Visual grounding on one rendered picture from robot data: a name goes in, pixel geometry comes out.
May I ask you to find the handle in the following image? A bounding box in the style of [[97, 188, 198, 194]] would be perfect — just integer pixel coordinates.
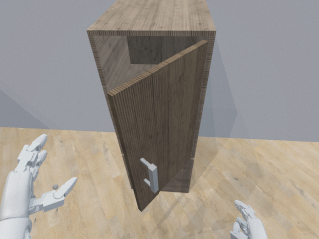
[[140, 158, 159, 193]]

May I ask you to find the robot left forearm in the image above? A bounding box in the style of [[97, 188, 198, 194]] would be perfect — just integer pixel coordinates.
[[0, 217, 32, 239]]

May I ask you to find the right robot hand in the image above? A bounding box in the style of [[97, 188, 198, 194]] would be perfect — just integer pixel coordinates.
[[230, 200, 268, 239]]

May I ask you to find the cupboard door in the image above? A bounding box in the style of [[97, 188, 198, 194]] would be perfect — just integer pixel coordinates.
[[107, 40, 209, 212]]

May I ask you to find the left robot hand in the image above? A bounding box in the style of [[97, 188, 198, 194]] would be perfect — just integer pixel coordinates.
[[0, 134, 78, 221]]

